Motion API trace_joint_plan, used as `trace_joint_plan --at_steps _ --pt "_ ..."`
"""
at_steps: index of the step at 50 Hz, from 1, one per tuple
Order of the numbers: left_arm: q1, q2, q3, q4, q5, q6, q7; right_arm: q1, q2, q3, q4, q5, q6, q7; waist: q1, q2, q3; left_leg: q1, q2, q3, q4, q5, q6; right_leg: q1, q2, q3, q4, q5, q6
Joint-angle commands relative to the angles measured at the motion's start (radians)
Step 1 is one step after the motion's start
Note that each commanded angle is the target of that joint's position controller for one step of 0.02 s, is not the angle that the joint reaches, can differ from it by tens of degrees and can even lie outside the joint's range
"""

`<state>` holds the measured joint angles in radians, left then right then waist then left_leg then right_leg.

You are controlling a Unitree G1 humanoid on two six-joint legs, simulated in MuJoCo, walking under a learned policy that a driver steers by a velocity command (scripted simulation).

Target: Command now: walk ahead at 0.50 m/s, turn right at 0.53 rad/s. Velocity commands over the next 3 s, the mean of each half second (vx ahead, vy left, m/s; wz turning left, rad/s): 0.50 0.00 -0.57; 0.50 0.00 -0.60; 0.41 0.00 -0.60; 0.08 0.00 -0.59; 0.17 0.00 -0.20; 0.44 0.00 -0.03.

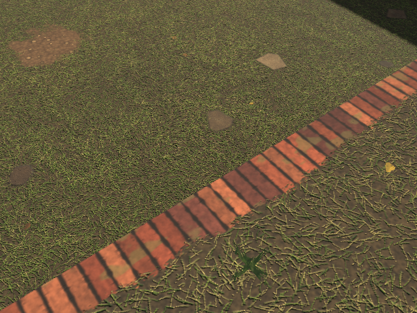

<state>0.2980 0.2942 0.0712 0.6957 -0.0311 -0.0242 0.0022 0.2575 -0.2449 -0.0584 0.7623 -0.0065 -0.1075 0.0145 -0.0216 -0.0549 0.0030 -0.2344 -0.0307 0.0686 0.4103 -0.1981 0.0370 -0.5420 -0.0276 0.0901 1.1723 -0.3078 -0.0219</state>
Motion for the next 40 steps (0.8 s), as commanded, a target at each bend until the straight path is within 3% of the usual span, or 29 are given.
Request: trace_joint_plan --at_steps 1,5,8,12,14,15,16,17,18,19,20,21,22,23,24,26,28,33,36,40 --pt "-0.021 0.044 0.021 -0.083 0.004 0.000 0.001 -0.011 -0.126 -0.034 -0.040 0.002 -0.022 -0.005 0.006 0.155 0.013 0.119 0.279 -0.213 -0.232 0.192 0.149 -0.176 -0.068 0.031 -0.025 0.080 0.018" --pt "-0.098 0.022 0.015 -0.100 0.004 -0.003 -0.008 -0.007 -0.156 -0.046 -0.016 -0.001 -0.007 -0.017 -0.008 0.127 0.025 0.170 0.275 -0.083 -0.239 0.320 0.141 -0.209 -0.076 0.010 -0.204 0.239 0.032" --pt "-0.194 -0.001 0.006 -0.121 0.007 -0.009 -0.028 0.011 -0.175 -0.050 0.001 0.007 0.005 -0.024 -0.044 0.119 0.053 0.180 0.270 0.003 -0.237 0.324 0.123 -0.164 -0.072 -0.051 -0.360 0.342 0.020" --pt "-0.287 0.001 0.006 -0.165 0.003 -0.007 -0.052 0.050 -0.212 -0.063 0.029 0.027 0.024 -0.025 -0.064 0.112 0.089 0.271 0.310 0.053 -0.209 0.372 0.110 -0.148 -0.059 -0.108 -0.480 0.275 -0.016" --pt "-0.275 0.025 0.019 -0.178 0.006 -0.002 -0.057 0.038 -0.238 -0.073 0.031 0.039 0.035 -0.027 -0.035 0.130 0.066 0.312 0.319 0.088 -0.128 0.604 0.093 -0.077 -0.018 -0.154 -0.513 0.178 -0.054" --pt "-0.236 0.044 0.030 -0.173 0.008 0.006 -0.054 0.024 -0.252 -0.079 0.026 0.053 0.041 -0.029 -0.002 0.151 0.033 0.330 0.322 0.101 -0.052 0.796 0.085 -0.007 0.016 -0.181 -0.515 0.129 -0.079" --pt "-0.141 0.082 0.051 -0.156 0.007 0.012 -0.050 0.004 -0.268 -0.084 0.019 0.059 0.047 -0.032 0.061 0.158 -0.022 0.329 0.306 0.124 0.089 0.920 0.072 0.116 0.055 -0.203 -0.541 0.109 -0.108" --pt "0.027 0.137 0.083 -0.112 0.005 0.018 -0.039 -0.012 -0.249 -0.078 0.013 0.065 0.049 -0.034 0.150 0.127 -0.110 0.234 0.266 0.150 0.306 0.879 0.042 0.365 0.092 -0.199 -0.619 0.190 -0.148" --pt "0.161 0.221 0.108 -0.092 0.001 0.025 -0.019 0.012 -0.180 -0.053 -0.008 0.033 0.044 -0.034 0.183 -0.027 -0.205 -0.035 0.207 0.150 0.635 0.415 0.000 0.668 -0.066 0.057 -0.642 0.227 -0.216" --pt "0.107 0.294 0.101 -0.108 0.002 0.003 -0.025 0.106 -0.065 -0.011 -0.061 0.002 0.018 -0.019 0.049 -0.234 -0.316 -0.429 -0.001 -0.014 0.940 -0.425 -0.044 0.925 -0.286 0.633 -0.777 0.017 -0.402" --pt "0.140 0.183 0.073 -0.107 0.002 -0.008 -0.037 -0.009 -0.165 -0.030 -0.069 0.039 -0.012 -0.004 0.139 -0.096 -0.342 -0.532 0.036 -0.170 0.994 -0.389 -0.023 0.915 -0.291 0.676 -0.878 -0.105 -0.373" --pt "0.101 0.143 0.056 -0.092 0.008 -0.020 -0.041 -0.080 -0.186 -0.036 -0.095 0.066 -0.026 0.001 0.125 -0.067 -0.183 -0.583 0.072 -0.151 0.955 -0.294 -0.004 0.796 -0.264 0.540 -0.892 -0.047 -0.324" --pt "0.036 0.124 0.048 -0.095 0.005 -0.025 -0.041 -0.099 -0.172 -0.033 -0.092 0.048 -0.034 -0.006 0.083 0.027 -0.106 -0.541 0.114 -0.151 0.868 -0.204 0.000 0.656 -0.215 0.428 -0.894 0.053 -0.289" --pt "-0.024 0.103 0.041 -0.105 0.012 -0.028 -0.039 -0.102 -0.174 -0.039 -0.087 0.023 -0.034 -0.012 0.048 0.037 -0.064 -0.485 0.138 -0.147 0.792 -0.153 -0.009 0.547 -0.176 0.349 -0.901 0.161 -0.265" --pt "-0.056 0.091 0.035 -0.120 0.025 -0.031 -0.034 -0.077 -0.176 -0.044 -0.083 0.019 -0.025 -0.012 0.019 0.020 -0.057 -0.428 0.153 -0.156 0.761 -0.117 -0.017 0.480 -0.149 0.309 -0.918 0.233 -0.258" --pt "-0.058 0.099 0.036 -0.113 0.022 -0.039 -0.024 -0.064 -0.155 -0.043 -0.082 0.008 -0.007 -0.013 0.004 0.023 -0.054 -0.397 0.150 -0.139 0.702 -0.082 -0.052 0.413 -0.135 0.268 -0.938 0.351 -0.270" --pt "-0.031 0.112 0.039 -0.092 0.020 -0.042 -0.009 -0.113 -0.129 -0.036 -0.100 -0.005 0.006 -0.018 0.013 0.026 -0.032 -0.411 0.132 -0.124 0.608 -0.009 -0.084 0.362 -0.117 0.217 -0.946 0.423 -0.273" --pt "0.034 0.120 0.043 -0.051 0.008 -0.030 0.017 -0.297 -0.077 -0.018 -0.154 0.000 0.001 -0.007 0.077 -0.029 0.000 -0.335 0.053 -0.112 0.261 0.276 -0.099 0.302 -0.046 0.162 -0.907 0.356 -0.203" --pt "0.066 0.119 0.044 -0.024 -0.002 -0.024 0.021 -0.351 -0.087 -0.025 -0.191 0.020 -0.008 -0.001 0.090 -0.045 0.002 -0.264 0.019 -0.127 0.163 0.286 -0.089 0.319 -0.071 0.224 -0.867 0.313 -0.190" --pt "0.033 0.112 0.049 -0.028 -0.001 -0.010 0.035 -0.272 -0.136 -0.056 -0.191 0.028 -0.022 0.007 0.033 -0.077 -0.016 -0.164 0.018 -0.152 0.077 0.149 -0.044 0.410 -0.101 0.334 -0.739 0.310 -0.162"
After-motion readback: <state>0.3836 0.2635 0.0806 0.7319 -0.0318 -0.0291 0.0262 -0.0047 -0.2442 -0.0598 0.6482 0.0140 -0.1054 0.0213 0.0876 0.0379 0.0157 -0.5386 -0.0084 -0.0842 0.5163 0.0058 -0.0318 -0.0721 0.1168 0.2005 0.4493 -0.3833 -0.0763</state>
